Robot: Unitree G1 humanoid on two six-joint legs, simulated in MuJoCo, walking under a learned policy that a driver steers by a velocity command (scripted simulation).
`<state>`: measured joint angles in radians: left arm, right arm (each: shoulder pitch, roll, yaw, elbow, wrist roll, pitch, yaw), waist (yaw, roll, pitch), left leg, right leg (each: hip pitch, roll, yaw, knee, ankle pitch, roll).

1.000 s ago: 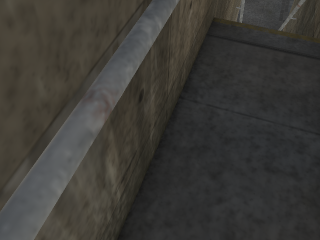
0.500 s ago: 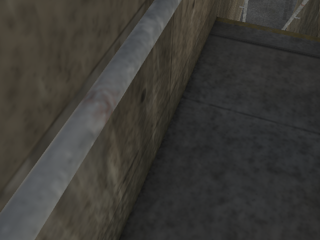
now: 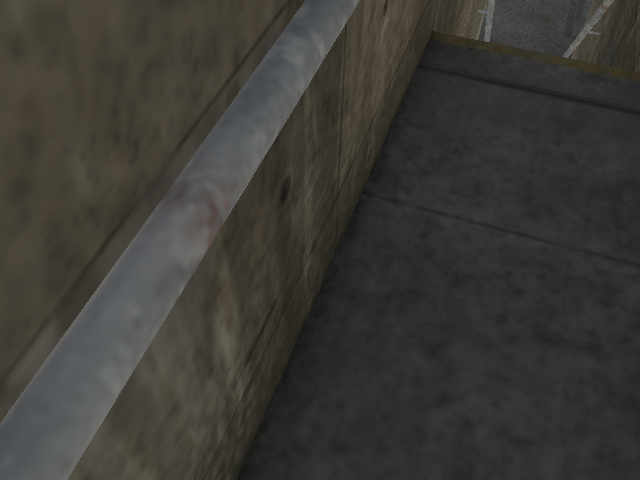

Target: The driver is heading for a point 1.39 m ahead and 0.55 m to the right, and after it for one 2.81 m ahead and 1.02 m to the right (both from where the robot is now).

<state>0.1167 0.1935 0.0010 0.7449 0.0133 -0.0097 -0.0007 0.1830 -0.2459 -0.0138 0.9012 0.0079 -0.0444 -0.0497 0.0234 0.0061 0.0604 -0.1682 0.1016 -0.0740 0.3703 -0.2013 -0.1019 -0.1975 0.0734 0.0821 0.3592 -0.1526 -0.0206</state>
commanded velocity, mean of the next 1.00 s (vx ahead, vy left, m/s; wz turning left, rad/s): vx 0.01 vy -0.01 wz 0.00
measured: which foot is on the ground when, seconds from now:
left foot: down 0.00-1.00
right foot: down 0.00-1.00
